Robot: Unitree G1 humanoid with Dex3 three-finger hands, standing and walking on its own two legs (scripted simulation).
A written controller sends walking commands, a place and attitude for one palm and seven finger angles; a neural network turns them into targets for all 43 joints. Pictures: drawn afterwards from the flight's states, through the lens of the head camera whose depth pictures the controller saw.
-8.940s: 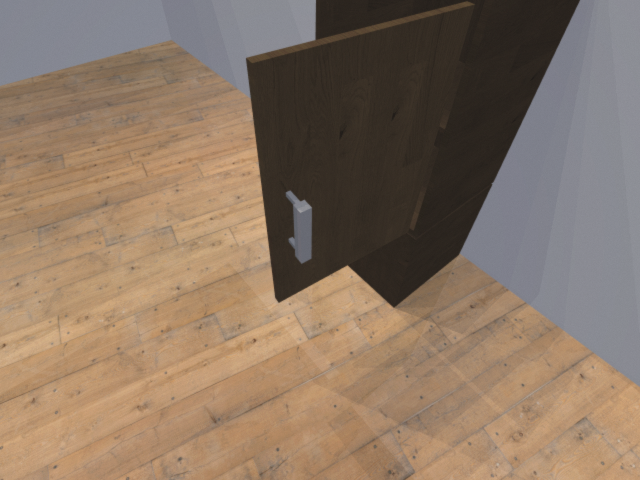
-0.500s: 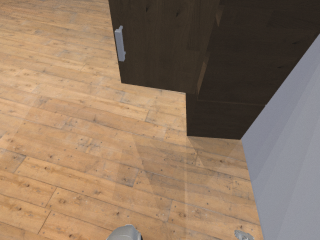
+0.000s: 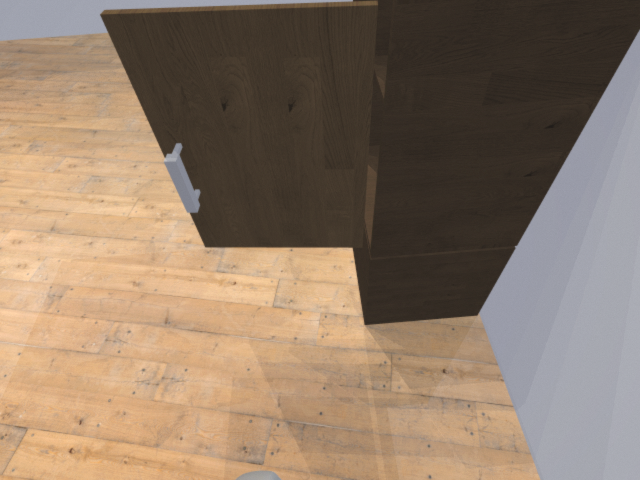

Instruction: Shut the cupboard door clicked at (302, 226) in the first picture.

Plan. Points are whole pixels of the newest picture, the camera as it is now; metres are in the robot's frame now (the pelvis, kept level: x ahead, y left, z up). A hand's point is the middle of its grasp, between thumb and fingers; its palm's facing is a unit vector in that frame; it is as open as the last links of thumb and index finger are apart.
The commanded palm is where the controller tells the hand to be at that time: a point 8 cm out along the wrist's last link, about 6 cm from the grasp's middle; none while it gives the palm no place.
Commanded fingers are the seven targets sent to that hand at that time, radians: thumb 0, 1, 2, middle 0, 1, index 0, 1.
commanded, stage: take the last steps up to it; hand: left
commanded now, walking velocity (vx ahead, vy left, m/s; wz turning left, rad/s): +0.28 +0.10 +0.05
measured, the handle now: (185, 178) +0.69 +0.32 -0.07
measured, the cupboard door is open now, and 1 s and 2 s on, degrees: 84 84 84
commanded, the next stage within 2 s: come to a stop and stand still in 0.30 s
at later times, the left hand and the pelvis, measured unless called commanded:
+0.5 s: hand (164, 477) +0.15 +0.26 -0.19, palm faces +0.08 -0.98 -0.16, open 7.4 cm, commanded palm none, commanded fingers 0.00 0.90 0.90 -0.20 -0.30 -0.20 -0.30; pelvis +0.17 +0.09 -0.01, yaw +0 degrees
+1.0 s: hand (190, 387) +0.28 +0.24 -0.17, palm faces -0.02 -0.97 -0.24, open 7.4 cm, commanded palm none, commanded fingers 0.00 0.90 0.90 -0.20 -0.30 -0.20 -0.30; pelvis +0.20 +0.06 +0.00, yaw -2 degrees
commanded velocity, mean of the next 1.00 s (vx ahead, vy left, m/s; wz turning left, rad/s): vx -0.02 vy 0.02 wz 0.00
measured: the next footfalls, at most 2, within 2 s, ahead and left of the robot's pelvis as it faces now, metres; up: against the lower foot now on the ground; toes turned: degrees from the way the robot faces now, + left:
left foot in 0.32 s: +0.26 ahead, +0.17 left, +0.00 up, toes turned +8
right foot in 0.78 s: +0.26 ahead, -0.01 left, +0.00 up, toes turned -5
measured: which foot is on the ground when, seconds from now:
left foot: up 0.00-0.30, down 0.32-0.80, up 0.82-1.00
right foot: down 0.00-0.32, up 0.34-0.76, down 0.78-1.00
